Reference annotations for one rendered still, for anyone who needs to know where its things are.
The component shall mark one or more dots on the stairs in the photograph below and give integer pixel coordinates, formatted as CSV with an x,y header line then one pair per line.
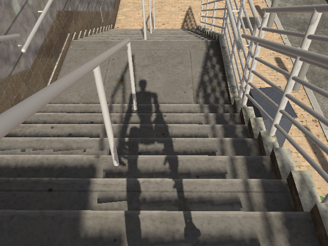
x,y
188,175
157,34

